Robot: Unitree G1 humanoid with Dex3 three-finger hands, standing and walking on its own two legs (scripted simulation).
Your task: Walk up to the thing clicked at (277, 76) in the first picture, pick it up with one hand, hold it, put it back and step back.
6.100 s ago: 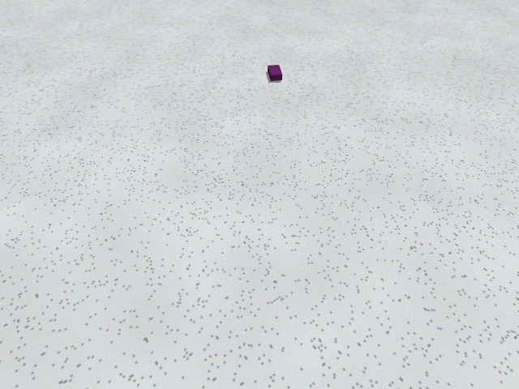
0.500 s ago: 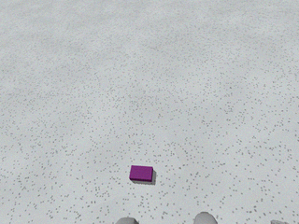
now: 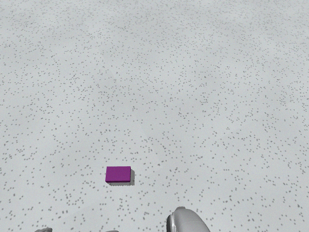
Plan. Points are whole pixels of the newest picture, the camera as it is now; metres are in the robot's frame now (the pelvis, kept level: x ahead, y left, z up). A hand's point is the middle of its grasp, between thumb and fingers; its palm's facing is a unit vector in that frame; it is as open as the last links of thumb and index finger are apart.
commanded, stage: walk up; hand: left
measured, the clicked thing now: (118, 174) +0.44 +0.18 -0.72
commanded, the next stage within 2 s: none
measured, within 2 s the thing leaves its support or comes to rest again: neither
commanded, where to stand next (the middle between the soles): +0.05 -0.04 m, yaw +2 degrees
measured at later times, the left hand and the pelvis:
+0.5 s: hand out of the picture +0.13 +0.24 -0.13, palm faces +0.03 -0.91 -0.40, open 7.3 cm; pelvis +0.02 -0.04 +0.00, yaw -1 degrees
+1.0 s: hand out of the picture +0.09 +0.23 -0.12, palm faces +0.02 -0.94 -0.34, open 7.4 cm; pelvis -0.01 -0.03 +0.03, yaw +1 degrees
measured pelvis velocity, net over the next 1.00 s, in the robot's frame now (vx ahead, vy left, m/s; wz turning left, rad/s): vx -0.01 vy -0.03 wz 0.02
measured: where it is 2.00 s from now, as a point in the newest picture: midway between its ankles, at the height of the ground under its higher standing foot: outside the picture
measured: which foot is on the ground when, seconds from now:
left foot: down 0.00-0.02, up 0.04-0.24, down 0.26-1.00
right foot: down 0.00-0.30, up 0.32-0.46, down 0.48-1.00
